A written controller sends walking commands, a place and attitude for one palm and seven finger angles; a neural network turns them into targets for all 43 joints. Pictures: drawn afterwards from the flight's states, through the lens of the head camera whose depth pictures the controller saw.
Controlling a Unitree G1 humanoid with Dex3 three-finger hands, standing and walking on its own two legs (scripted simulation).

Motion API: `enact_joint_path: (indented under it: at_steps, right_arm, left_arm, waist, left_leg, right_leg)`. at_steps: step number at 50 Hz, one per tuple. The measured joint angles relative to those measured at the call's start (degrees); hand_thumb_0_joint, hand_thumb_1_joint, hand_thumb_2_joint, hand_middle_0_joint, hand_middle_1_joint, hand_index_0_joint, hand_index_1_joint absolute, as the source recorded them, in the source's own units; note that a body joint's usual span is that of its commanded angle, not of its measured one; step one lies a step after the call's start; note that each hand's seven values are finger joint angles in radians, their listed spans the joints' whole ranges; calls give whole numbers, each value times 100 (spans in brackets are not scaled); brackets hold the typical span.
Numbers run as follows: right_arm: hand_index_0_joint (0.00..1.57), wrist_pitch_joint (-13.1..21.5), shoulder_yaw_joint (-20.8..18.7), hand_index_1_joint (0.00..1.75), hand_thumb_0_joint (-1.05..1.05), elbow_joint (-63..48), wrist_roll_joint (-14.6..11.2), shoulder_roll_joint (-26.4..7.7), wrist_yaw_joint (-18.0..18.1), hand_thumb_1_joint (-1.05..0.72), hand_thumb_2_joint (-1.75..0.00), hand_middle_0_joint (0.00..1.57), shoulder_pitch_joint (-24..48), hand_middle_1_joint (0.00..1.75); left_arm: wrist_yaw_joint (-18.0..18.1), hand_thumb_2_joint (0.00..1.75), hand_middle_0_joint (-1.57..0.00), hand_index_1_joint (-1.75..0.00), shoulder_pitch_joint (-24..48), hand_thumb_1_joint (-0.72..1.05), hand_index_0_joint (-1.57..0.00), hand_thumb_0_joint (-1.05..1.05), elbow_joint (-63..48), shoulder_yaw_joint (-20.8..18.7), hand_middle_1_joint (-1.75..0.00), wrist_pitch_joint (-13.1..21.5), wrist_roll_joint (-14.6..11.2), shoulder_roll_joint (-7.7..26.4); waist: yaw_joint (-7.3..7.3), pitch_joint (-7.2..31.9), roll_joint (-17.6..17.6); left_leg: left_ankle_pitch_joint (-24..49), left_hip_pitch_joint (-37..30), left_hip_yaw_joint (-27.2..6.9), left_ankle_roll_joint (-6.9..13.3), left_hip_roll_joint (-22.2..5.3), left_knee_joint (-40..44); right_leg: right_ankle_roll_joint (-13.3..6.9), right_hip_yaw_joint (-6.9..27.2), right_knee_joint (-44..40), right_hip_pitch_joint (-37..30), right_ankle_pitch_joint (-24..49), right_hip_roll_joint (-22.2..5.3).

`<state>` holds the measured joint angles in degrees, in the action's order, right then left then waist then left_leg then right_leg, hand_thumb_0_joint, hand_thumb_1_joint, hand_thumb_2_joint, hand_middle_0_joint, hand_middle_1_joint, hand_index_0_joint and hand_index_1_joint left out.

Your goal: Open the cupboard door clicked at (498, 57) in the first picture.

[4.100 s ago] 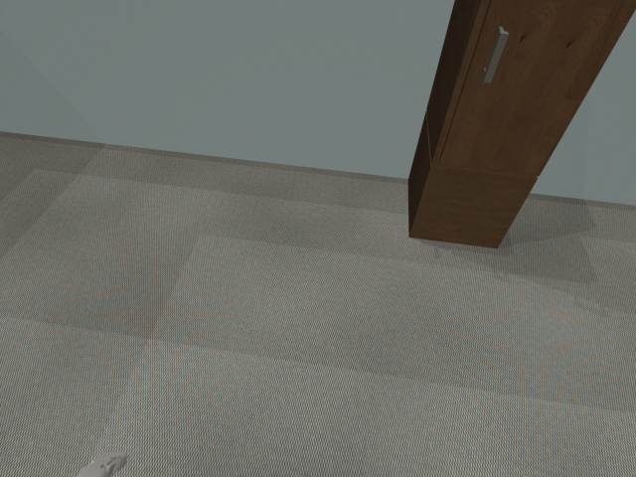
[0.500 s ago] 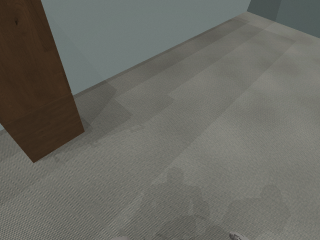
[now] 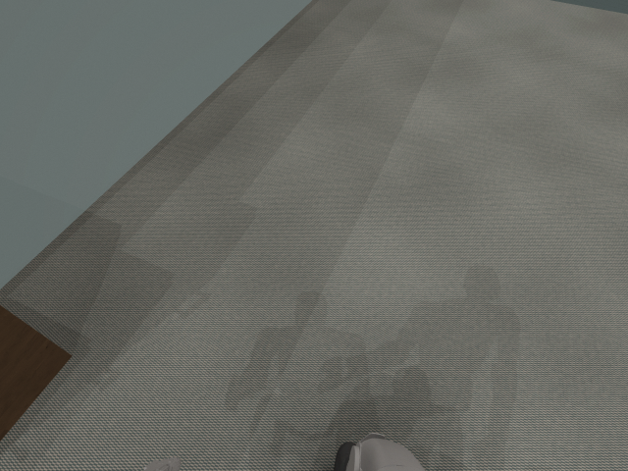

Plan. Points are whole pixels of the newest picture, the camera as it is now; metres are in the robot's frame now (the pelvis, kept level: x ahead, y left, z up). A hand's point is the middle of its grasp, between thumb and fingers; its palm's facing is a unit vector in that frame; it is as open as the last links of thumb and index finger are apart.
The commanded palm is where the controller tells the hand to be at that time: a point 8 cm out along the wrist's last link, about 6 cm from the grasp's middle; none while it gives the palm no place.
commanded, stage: turn to face it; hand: left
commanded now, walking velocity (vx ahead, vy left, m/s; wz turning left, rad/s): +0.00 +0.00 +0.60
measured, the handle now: out of the picture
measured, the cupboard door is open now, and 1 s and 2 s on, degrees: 0 0 0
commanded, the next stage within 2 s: none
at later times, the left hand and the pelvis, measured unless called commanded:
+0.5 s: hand (182, 431) +0.20 +0.20 -0.17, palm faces +0.23 -0.96 -0.17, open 7.3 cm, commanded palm none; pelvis +0.14 +0.01 +0.00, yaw +11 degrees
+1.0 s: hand (186, 446) +0.17 +0.18 -0.12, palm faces +0.46 -0.83 -0.31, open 7.4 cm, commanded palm none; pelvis +0.17 -0.05 +0.01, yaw +28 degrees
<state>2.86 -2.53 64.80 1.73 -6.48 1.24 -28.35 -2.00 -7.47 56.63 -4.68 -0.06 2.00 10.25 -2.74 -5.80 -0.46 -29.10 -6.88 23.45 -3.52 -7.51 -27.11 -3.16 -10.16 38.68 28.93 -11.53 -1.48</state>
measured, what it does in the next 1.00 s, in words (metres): walks ahead, turning left: right foot, then left foot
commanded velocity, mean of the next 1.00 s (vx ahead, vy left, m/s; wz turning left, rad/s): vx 0.00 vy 0.00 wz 0.60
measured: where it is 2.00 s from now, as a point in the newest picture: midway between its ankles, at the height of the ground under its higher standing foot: outside the picture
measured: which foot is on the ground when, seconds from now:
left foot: down 0.00-0.02, up 0.04-0.46, down 0.48-0.92, up 0.94-1.00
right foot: up 0.00-0.00, down 0.02-0.48, up 0.50-0.90, down 0.92-1.00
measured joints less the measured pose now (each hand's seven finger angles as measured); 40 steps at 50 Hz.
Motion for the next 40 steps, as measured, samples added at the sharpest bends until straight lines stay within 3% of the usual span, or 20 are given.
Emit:
enact_joint_path:
  at_steps: [1, 2, 3, 5, 7, 10, 14, 20, 24, 25, 27, 31, 35, 40]
  right_arm:
    - [20, -41, 2, 30, 0, 20, -22, 25, -22, -91, -90, 20, -52, 30]
    - [20, -91, 6, 30, 0, 34, -64, 26, -44, -91, -90, 20, -24, 30]
    - [20, -144, 11, 30, 0, 35, -107, 14, -43, -91, -90, 20, 85, 30]
    - [20, -205, 1, 30, 1, -28, -145, -11, -18, -91, -90, 20, 362, 30]
    - [20, -228, -7, 30, 1, -147, -126, -39, 0, -91, -90, 20, 642, 30]
    - [20, -270, 0, 30, 1, -397, -84, -108, 35, -91, -90, 20, 1051, 30]
    - [20, -346, -31, 30, 1, -640, -51, -225, 45, -93, -90, 19, 1361, 30]
    - [20, -473, -49, 30, 1, -747, -37, -344, -117, -93, -90, 19, 1516, 30]
    - [20, -479, -63, 30, 1, -902, -8, -382, -196, -92, -90, 19, 1555, 30]
    - [20, -451, -80, 30, 0, -938, 11, -376, -197, -92, -90, 19, 1577, 30]
    - [20, -391, -70, 30, 0, -1028, 9, -370, -189, -92, -90, 19, 1644, 30]
    - [20, -355, -50, 30, 0, -1119, -2, -372, -119, -91, -90, 20, 1659, 30]
    - [20, -395, -47, 30, 0, -1113, -10, -403, -115, -91, -90, 20, 1649, 30]
    - [20, -459, -106, 30, 0, -1134, -2, -463, -158, -91, -90, 20, 1658, 30]
  left_arm:
    - [1, 90, -19, -30, 4, 91, -20, 0, -56, 8, -30, 90, 10, 43]
    - [31, 90, -19, -30, 27, 91, -20, 0, -83, 4, -30, 192, 13, 59]
    - [75, 90, -19, -30, 56, 91, -20, 0, -95, 14, -30, 264, -23, 67]
    - [165, 90, -19, -30, 93, 91, -20, 0, -64, 65, -30, 299, -83, 66]
    - [248, 90, -19, -30, 70, 91, -20, 0, 0, 120, -30, 290, -110, 38]
    - [330, 90, -20, -30, -4, 91, -20, 0, 99, 224, -30, 287, -90, -69]
    - [383, 90, -20, -30, 2, 93, -20, -1, 77, 217, -30, 234, -97, -113]
    - [357, 90, -20, -30, -16, 92, -20, -1, -81, 192, -30, 131, -60, -106]
    - [340, 90, -20, -30, -179, 91, -20, 0, -154, 147, -30, 39, -70, -27]
    - [332, 90, -20, -30, -219, 91, -20, 0, -148, 120, -30, -6, -95, 16]
    - [337, 90, -20, -30, -268, 91, -20, 0, -155, 87, -30, -144, -117, 106]
    - [321, 90, -20, -30, -267, 91, -20, 0, -147, 0, -30, -279, -90, 223]
    - [302, 90, -20, -30, -263, 91, -20, 0, -257, -47, -30, -276, -104, 303]
    - [328, 90, -19, -30, -199, 91, -20, 0, -388, -65, -30, -298, -123, 353]
  waist:
    - [28, 4, 33]
    - [79, -4, 23]
    - [87, -37, 9]
    - [33, -87, -11]
    - [9, -15, -12]
    - [-38, 151, -53]
    - [-62, 316, -127]
    - [92, 303, 11]
    - [170, 215, 146]
    - [159, 195, 228]
    - [188, 102, 299]
    - [181, 20, 206]
    - [210, 51, 78]
    - [157, 140, -54]
  left_leg:
    - [-118, 136, 0, -26, -127, -633]
    - [-32, 481, -238, 4, -251, -1597]
    - [-115, 950, -699, 34, -240, -2682]
    - [-26, 1811, -1479, 106, -67, -4294]
    - [277, 2508, -1840, 146, 18, -4898]
    - [598, 3262, -2043, 150, 9, -4540]
    - [927, 3676, -2040, 72, -16, -3476]
    - [981, 3402, -1727, 24, 44, -2222]
    - [1405, 2872, -1580, 161, 175, -1259]
    - [1365, 2884, -1568, 335, 274, -1274]
    - [1182, 2951, -1568, 572, 377, -1423]
    - [1385, 2830, -1718, 600, 492, -972]
    - [1709, 2677, -1910, 596, 594, -424]
    - [1892, 2649, -2234, 473, 655, -195]
  right_leg:
    - [-129, -43, -266, -246, 215, 65]
    - [-292, -33, -129, -236, 274, 125]
    - [-375, -14, 107, -210, 77, 167]
    - [-403, -21, 156, -442, -276, 214]
    - [-283, -37, -148, -772, -308, 235]
    - [-269, -89, -667, -1174, -216, 237]
    - [-204, -294, -998, -1520, -266, 146]
    - [-36, -668, -801, -1794, -671, -86]
    - [145, -907, -150, -1742, -1174, -338]
    - [225, -863, 198, -1609, -1318, -477]
    - [449, -312, 1328, -1116, -1992, -476]
    - [632, 451, 2683, -343, -1720, -349]
    - [736, 803, 2470, -145, -1298, -384]
    - [789, 925, 1466, -442, -1366, -326]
